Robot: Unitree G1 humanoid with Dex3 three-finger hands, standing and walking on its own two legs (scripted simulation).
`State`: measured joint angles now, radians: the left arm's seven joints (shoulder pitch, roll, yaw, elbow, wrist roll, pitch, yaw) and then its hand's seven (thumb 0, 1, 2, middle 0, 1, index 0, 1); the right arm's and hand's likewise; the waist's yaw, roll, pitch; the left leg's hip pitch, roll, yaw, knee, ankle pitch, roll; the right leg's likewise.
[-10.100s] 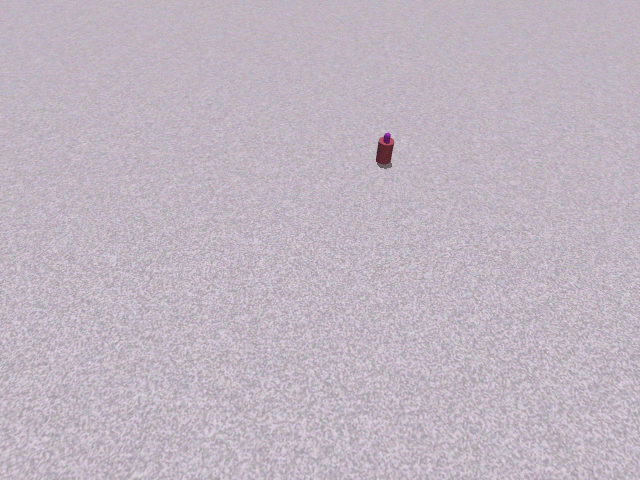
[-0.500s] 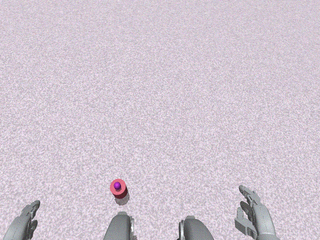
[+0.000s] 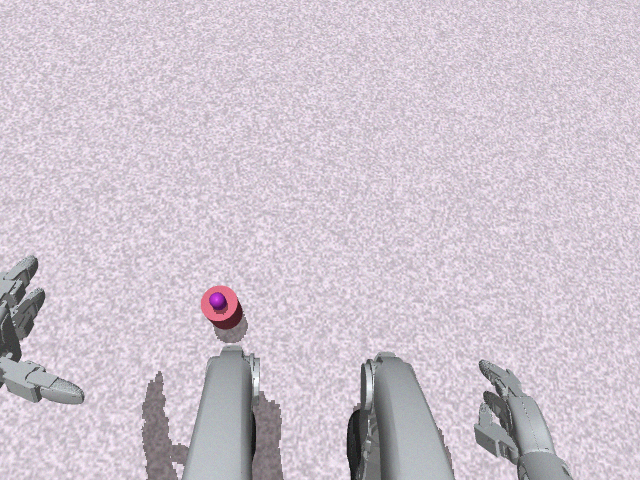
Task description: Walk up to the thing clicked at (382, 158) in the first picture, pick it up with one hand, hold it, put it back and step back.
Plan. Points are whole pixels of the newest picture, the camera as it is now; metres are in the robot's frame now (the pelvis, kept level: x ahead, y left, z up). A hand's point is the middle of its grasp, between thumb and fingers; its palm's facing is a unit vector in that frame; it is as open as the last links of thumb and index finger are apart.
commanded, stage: go down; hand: left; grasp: from the side
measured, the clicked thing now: (221, 306) +0.40 +0.20 -0.46
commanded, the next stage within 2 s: approach in 1.44 s
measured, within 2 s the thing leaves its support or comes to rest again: neither
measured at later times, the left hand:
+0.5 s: hand (53, 309) +0.32 +0.36 -0.12, palm faces +0.07 -0.98 -0.17, open 17.1 cm
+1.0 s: hand (57, 302) +0.33 +0.37 -0.15, palm faces +0.06 -0.99 -0.13, open 17.4 cm
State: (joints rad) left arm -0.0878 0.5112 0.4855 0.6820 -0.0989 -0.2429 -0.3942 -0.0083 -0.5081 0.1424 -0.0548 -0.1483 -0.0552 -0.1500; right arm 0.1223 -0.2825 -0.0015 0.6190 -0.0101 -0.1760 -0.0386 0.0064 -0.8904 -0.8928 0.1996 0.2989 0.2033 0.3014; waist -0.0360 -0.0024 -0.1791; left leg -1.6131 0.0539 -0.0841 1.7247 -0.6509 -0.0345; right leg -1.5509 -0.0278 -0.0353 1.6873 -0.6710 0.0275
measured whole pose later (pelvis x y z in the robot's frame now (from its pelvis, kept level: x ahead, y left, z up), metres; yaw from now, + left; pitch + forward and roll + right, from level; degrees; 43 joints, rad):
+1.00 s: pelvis -0.04 +0.00 -0.14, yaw -3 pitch +32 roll -6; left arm -0.44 0.77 0.72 0.96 -0.20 -0.40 -0.71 -0.01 -0.53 0.11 -0.04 -0.09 -0.03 -0.10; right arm 0.09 -0.34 0.08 0.68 -0.03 -0.18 -0.02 0.00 -0.91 -0.90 0.20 0.30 0.20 0.30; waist -0.06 -0.02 -0.12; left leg -2.07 0.04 -0.15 2.18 -0.68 -0.04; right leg -1.99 -0.01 -0.05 2.13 -0.70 0.03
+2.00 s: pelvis -0.04 +0.01 -0.23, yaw -8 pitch +25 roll -10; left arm -0.56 0.83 0.76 1.25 -0.28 -0.71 -0.77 -0.01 -0.50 0.06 -0.06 -0.10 -0.04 -0.11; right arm -0.03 -0.38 0.23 0.66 -0.14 -0.19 0.03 0.00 -0.89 -0.89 0.20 0.30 0.20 0.30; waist -0.16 -0.15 0.07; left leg -2.24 0.03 -0.25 2.49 -0.70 -0.06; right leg -2.13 0.03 -0.09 2.38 -0.69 0.05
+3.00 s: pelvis -0.06 +0.04 -0.27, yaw -15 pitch +9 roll -19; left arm -0.56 0.80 0.44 1.48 -0.11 -1.18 -0.14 -0.01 -0.36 0.11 -0.07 -0.07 -0.07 -0.07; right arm -0.17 -0.38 0.53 0.55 -0.39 -0.03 0.15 0.00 -0.90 -0.89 0.20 0.30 0.21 0.30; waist -0.24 -0.29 0.29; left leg -2.20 0.01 -0.43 2.70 -0.70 -0.01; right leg -2.01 0.10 -0.22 2.42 -0.64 0.06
